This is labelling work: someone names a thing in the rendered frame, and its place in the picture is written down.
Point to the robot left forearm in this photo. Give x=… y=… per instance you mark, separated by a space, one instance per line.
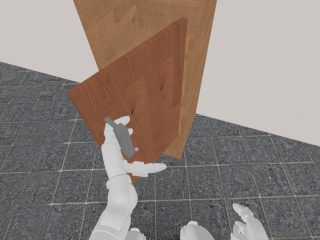
x=115 y=220

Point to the left robot hand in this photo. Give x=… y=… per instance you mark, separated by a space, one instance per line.
x=113 y=158

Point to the right robot hand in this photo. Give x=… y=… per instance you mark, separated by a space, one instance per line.
x=253 y=230

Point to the handle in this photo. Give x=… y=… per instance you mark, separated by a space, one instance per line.
x=123 y=137

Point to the robot shin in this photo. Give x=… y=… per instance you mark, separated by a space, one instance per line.
x=135 y=229
x=192 y=223

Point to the cupboard door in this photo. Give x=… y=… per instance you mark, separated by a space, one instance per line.
x=144 y=84

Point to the robot right shin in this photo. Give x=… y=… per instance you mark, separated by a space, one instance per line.
x=192 y=223

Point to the robot left shin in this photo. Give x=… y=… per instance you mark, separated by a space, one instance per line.
x=135 y=229

